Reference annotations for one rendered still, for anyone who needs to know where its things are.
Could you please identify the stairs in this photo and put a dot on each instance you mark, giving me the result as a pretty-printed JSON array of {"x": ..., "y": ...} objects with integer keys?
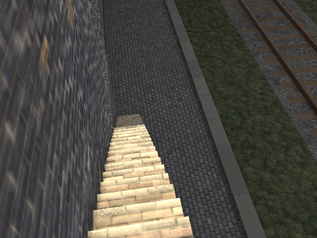
[{"x": 136, "y": 198}]

